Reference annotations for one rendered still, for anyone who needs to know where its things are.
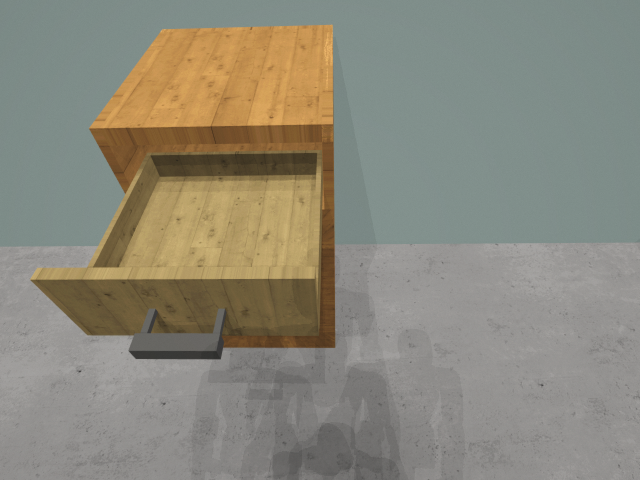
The cabinet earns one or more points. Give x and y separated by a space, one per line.
232 89

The drawer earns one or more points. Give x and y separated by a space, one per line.
202 231

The handle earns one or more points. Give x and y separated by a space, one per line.
147 345

